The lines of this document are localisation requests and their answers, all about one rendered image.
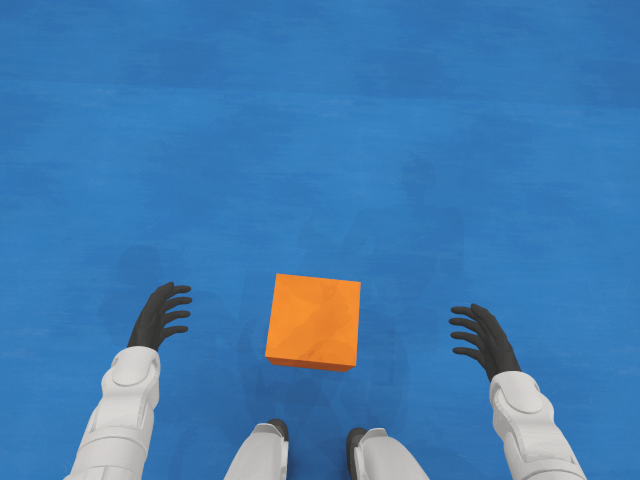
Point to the left robot forearm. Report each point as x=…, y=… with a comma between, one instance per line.
x=117, y=437

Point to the robot left hand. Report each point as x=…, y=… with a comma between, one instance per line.
x=149, y=328

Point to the right robot forearm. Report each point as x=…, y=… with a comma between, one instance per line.
x=534, y=447

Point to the left robot thigh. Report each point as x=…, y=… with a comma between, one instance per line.
x=262, y=456

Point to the robot right hand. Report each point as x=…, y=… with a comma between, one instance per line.
x=495, y=353

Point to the robot left foot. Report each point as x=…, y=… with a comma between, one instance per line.
x=281, y=427

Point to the carton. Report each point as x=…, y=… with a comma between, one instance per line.
x=314, y=323

